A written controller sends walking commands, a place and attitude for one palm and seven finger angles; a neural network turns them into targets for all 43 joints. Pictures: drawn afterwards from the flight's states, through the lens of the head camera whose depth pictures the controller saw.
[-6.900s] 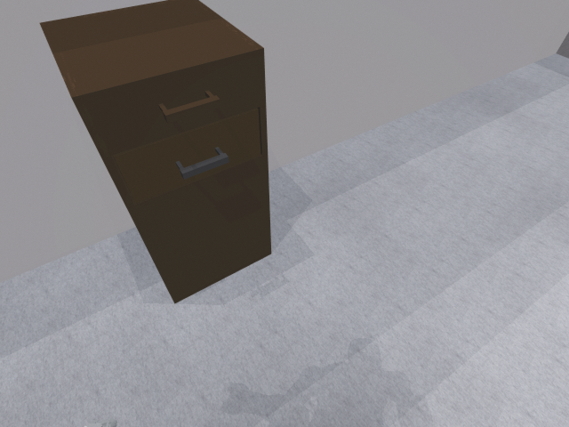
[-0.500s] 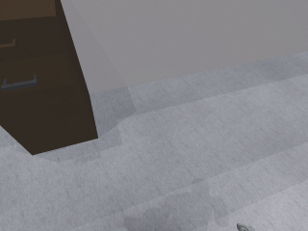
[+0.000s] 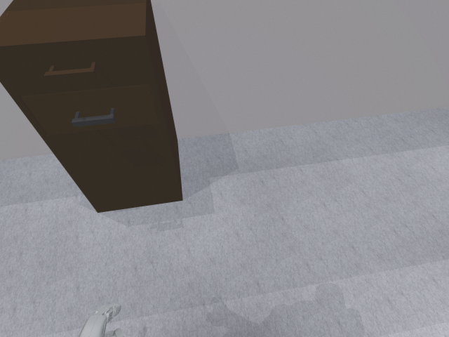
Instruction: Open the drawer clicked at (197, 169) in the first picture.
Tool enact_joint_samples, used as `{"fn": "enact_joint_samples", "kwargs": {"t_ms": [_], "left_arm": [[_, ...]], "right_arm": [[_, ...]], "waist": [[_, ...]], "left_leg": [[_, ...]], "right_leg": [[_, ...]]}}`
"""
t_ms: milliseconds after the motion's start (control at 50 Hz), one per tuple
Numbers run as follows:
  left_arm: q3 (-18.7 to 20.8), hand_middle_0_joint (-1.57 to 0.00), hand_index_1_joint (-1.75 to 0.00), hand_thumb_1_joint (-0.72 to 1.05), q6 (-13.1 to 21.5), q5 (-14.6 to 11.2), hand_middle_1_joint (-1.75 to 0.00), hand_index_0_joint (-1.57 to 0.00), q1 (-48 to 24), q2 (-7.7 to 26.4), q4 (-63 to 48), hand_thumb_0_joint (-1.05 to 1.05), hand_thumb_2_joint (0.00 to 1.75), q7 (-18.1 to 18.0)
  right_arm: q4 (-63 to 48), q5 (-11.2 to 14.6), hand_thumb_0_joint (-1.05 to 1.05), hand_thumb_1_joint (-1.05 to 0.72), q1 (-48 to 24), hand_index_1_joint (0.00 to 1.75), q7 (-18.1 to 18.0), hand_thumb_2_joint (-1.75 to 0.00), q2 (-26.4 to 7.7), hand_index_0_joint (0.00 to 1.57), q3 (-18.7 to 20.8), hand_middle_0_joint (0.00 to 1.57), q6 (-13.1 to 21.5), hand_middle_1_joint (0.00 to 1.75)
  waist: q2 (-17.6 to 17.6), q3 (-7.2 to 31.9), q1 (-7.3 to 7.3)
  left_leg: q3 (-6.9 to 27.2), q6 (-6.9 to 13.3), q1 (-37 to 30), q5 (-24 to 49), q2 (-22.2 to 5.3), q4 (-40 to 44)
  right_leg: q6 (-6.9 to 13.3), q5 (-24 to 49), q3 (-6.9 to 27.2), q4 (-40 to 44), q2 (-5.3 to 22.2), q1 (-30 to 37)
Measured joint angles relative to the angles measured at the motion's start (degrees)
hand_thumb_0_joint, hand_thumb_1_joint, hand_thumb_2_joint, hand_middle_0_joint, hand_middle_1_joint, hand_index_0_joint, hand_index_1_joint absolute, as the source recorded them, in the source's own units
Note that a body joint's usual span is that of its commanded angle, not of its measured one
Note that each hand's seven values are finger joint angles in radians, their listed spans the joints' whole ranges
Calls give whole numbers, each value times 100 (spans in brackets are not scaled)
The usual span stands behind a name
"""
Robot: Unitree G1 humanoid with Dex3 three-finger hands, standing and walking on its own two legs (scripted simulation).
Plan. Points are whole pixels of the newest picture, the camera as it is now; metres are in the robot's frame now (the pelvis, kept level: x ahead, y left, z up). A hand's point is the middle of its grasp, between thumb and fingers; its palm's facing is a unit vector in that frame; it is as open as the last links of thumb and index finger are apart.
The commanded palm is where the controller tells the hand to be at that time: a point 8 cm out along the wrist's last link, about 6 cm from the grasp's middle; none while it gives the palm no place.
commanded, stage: turn to face it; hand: left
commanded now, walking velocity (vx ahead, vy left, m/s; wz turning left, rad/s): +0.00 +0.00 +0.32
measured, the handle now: (94, 116) +0.78 +0.44 -0.13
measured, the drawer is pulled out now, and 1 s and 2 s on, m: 0.00 0.00 0.00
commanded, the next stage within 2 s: take the last steps up to it in 0.20 s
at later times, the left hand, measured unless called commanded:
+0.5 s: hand out of the picture -0.07 +0.18 -0.17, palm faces +0.29 -0.93 -0.23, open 7.4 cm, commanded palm none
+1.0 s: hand (105, 331) +0.16 +0.25 -0.17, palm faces +0.20 -0.96 -0.19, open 7.4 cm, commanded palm none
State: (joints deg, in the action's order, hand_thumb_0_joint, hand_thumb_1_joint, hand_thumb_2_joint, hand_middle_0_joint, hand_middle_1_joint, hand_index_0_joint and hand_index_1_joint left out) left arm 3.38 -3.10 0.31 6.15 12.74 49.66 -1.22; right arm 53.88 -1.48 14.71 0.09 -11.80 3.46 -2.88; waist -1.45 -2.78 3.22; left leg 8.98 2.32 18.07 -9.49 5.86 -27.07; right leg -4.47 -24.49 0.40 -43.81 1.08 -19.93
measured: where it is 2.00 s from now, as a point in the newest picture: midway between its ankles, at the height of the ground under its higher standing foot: (204, 316)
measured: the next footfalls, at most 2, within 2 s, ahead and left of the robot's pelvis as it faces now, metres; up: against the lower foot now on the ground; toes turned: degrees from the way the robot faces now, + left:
right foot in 0.06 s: +0.02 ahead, -0.13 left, +0.00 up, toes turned +1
left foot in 0.54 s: -0.02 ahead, +0.12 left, +0.00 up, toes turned +16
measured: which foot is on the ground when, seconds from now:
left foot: down 0.00-0.06, up 0.08-0.52, down 0.54-1.00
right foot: up 0.00-0.04, down 0.06-0.54, up 0.56-1.00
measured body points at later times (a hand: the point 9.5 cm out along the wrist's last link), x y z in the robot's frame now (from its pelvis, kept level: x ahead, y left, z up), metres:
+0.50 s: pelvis -0.01 +0.00 +0.00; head +0.01 +0.00 +0.45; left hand -0.08 +0.23 -0.15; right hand +0.12 -0.23 -0.14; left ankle -0.06 +0.12 -0.71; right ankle -0.02 -0.13 -0.74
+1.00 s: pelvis +0.11 +0.06 -0.01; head +0.13 +0.05 +0.44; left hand +0.15 +0.30 -0.15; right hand +0.05 -0.17 -0.16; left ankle -0.05 +0.11 -0.74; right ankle +0.26 -0.02 -0.71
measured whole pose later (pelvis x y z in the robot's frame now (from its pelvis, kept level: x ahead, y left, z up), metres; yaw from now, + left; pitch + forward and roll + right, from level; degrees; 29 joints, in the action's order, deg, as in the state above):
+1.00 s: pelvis +0.11 +0.06 -0.01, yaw +13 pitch -2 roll +1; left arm 2.5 -0.7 1.0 8.4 9.7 57.9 1.2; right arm 65.8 -1.1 27.9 -1.8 -8.2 1.1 2.9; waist -0.2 -3.2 2.8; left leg -3.7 2.3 -7.7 -23.2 2.7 -17.5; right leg -0.3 -13.2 -6.4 -43.4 4.6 -30.4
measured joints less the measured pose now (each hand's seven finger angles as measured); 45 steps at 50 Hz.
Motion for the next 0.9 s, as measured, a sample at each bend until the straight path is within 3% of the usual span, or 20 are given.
{"fn": "enact_joint_samples", "kwargs": {"t_ms": [60,100,140,200,260,380,520,560,600,660,720,820,900], "left_arm": [[-60,-20,-30,91,119,-12,-30,-20,100,-66,-64,1,90,-8],[-101,-20,-30,91,176,33,-30,-20,193,-166,-8,1,90,-29],[-141,-20,-30,91,152,47,-30,-20,347,-246,53,1,90,-37],[-150,-20,-30,91,151,46,-30,-20,554,-313,190,1,90,-36],[-157,-20,-30,90,187,60,-30,-20,691,-354,318,1,90,-30],[-147,-20,-30,90,293,124,-30,-20,943,-364,490,1,90,4],[-39,-20,-30,90,347,152,-30,-20,1436,-146,883,1,90,71],[0,-20,-30,90,278,110,-30,-20,1608,-58,1010,1,90,79],[13,-20,-30,91,143,111,-30,-20,1677,17,1182,1,90,69],[1,-20,-30,91,61,140,-30,-20,1695,22,1341,1,90,111],[-22,-20,-30,91,121,141,-30,-20,1511,-6,1308,1,90,174],[-42,-20,-30,91,189,123,-30,-20,1076,-107,1092,1,90,200],[-55,-20,-30,91,182,98,-30,-20,706,-196,973,1,90,216]], "right_arm": [[44,41,0,-90,101,30,9,-90,-51,20,44,20,-42,30],[118,58,0,-91,68,30,0,-90,-115,20,103,20,-94,30],[133,38,0,-91,92,30,6,-90,-163,20,156,20,-150,30],[173,21,0,-91,80,30,47,-90,-235,20,187,20,-174,30],[211,24,0,-91,54,30,58,-90,-279,20,196,20,-167,30],[336,41,0,-91,-178,30,48,-90,-266,19,122,19,-194,30],[257,55,0,-91,-496,30,124,-90,-137,19,-28,19,33,30],[181,51,0,-91,-533,30,108,-90,-93,19,-69,19,207,30],[147,36,0,-91,-538,30,69,-90,21,20,-120,19,322,30],[154,31,0,-91,-317,30,-17,-90,156,20,-200,20,417,30],[281,62,-1,-93,-20,30,-126,-90,222,20,-189,20,494,30],[645,89,-1,-94,514,30,-142,-90,240,20,-224,20,550,30],[917,76,0,-92,923,30,-169,-90,315,20,-231,20,572,30]], "waist": [[-43,82,-41],[-171,54,-88],[-183,89,-80],[-156,118,-102],[-130,112,-116],[29,23,-344],[288,100,-657],[339,168,-669],[433,172,-694],[352,285,-594],[306,269,-496],[309,183,-445],[275,107,-304]], "left_leg": [[97,-142,216,-89,104,-295],[15,-258,509,-1002,78,-1155],[-200,-325,838,-1486,75,-2301],[-455,-417,1096,-1292,-141,-3515],[-517,-512,1076,-1093,-399,-3828],[-684,-582,512,-1419,-685,-2780],[-1200,-381,-339,-1353,-637,-903],[-1272,-209,-611,-884,-593,-294],[-1360,-40,-698,-957,-537,-429],[-1366,47,-1051,-1037,-553,-129],[-1305,85,-1438,-878,-469,361],[-1287,145,-1950,-807,-303,913],[-1277,119,-2272,-946,-249,1092]], "right_leg": [[131,609,-49,1316,-50,591],[409,670,-136,1290,-103,615],[566,664,-246,1333,-17,726],[604,740,-363,1534,97,917],[596,767,-524,1621,188,1007],[536,722,-753,1572,385,996],[274,587,-984,1438,606,981],[236,300,-946,959,652,811],[295,-312,-661,-86,596,439],[354,-224,-584,-1356,465,-160],[318,353,-528,-1857,494,-664],[202,965,-446,-1852,547,-1271],[205,1200,-521,-1215,527,-1384]]}}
